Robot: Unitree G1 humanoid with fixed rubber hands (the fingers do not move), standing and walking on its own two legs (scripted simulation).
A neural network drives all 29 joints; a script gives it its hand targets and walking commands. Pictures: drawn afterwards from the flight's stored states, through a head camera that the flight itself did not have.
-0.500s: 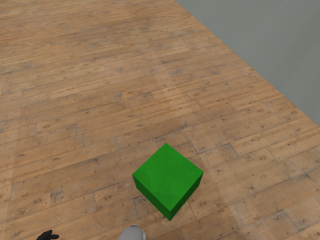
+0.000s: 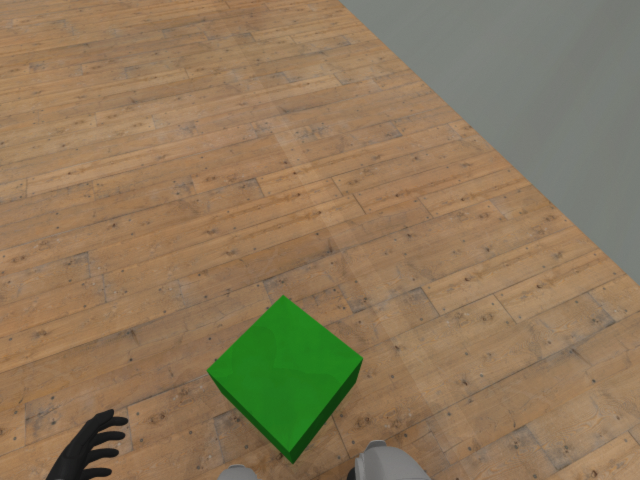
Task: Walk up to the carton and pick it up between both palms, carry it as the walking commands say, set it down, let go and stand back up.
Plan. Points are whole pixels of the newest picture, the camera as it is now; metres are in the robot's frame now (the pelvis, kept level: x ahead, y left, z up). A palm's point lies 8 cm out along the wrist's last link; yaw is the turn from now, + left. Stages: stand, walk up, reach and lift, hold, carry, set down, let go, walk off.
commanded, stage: walk up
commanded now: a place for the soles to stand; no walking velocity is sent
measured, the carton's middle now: (287, 376) +0.44 +0.09 -0.63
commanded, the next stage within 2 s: none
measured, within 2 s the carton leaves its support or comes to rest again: neither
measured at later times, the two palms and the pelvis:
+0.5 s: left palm out of the picture +0.13 +0.27 -0.07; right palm out of the picture +0.08 -0.43 -0.07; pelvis +0.03 -0.07 +0.00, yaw +5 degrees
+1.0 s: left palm out of the picture +0.12 +0.29 -0.07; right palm out of the picture +0.12 -0.39 -0.07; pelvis +0.04 -0.05 +0.01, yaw +6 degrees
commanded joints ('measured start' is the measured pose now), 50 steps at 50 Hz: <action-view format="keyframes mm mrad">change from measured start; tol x32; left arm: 1 63 175 105 -58 32 -3 34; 50 28 82 25 89 -9 -13 54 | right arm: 1 144 -199 -37 18 -11 21 -29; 50 -106 -240 -21 -72 -28 31 48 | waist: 1 47 0 -170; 15 16 305 12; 22 147 -183 -154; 41 32 -107 -33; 50 56 265 -65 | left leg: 1 -226 -84 26 288 -35 4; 12 229 -76 167 -188 162 45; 16 -3 304 -608 -540 112 319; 19 85 220 -409 -282 523 265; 25 -185 -127 -72 289 -57 17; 43 77 -61 92 -260 130 21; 50 67 111 -375 -358 642 203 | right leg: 1 374 -216 309 -415 -7 -96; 9 1 -214 199 -478 -412 -179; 17 -106 -55 118 302 -274 25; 23 480 -302 480 -428 224 -62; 50 212 9 41 -78 -205 13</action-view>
